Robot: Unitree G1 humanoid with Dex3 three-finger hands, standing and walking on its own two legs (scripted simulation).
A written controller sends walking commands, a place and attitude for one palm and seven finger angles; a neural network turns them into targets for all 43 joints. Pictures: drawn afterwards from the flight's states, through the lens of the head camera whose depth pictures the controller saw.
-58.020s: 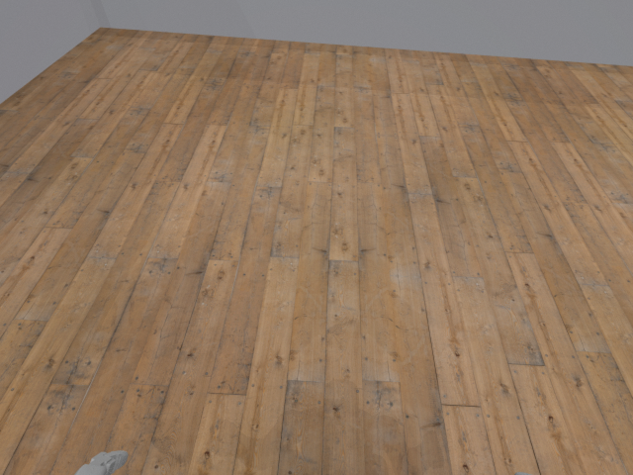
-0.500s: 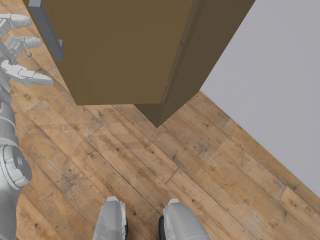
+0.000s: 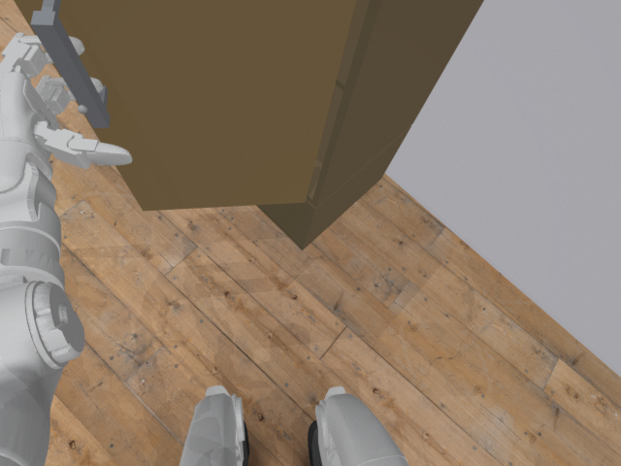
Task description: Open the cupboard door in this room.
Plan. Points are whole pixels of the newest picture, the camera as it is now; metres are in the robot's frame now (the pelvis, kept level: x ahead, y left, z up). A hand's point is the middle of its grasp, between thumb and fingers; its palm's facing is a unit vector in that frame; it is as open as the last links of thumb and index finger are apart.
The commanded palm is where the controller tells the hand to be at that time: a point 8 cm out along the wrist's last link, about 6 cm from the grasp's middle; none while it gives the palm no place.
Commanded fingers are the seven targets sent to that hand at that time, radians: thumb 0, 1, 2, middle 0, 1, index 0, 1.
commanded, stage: slide the fingers in behind the handle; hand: left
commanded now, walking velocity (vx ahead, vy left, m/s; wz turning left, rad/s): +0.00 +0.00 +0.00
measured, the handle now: (79, 65) +0.58 +0.23 +0.08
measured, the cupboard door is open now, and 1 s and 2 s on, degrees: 52 52 63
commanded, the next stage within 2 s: close the thumb around the handle in 0.66 s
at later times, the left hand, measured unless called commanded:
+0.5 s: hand (94, 114) +0.52 +0.21 +0.06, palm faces +0.08 -1.00 -0.01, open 14.0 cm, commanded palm +0.51 +0.24 +0.06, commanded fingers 0.00 -0.50 0.30 -0.30 -1.20 -0.30 -1.20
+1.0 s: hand (94, 109) +0.53 +0.21 +0.06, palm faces +0.08 -1.00 -0.01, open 12.3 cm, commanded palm +0.51 +0.24 +0.06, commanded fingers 0.00 0.23 0.61 -0.35 -1.28 -0.35 -1.28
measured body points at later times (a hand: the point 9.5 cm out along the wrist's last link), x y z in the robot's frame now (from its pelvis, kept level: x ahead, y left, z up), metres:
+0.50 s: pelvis +0.00 -0.01 +0.00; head +0.16 +0.02 +0.42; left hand +0.51 +0.27 +0.07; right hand +0.01 -0.27 -0.11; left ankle +0.03 +0.10 -0.63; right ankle +0.00 -0.12 -0.63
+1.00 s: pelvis +0.00 +0.00 +0.00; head +0.16 +0.03 +0.42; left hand +0.52 +0.27 +0.07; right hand -0.01 -0.26 -0.11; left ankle +0.03 +0.10 -0.63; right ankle +0.00 -0.12 -0.63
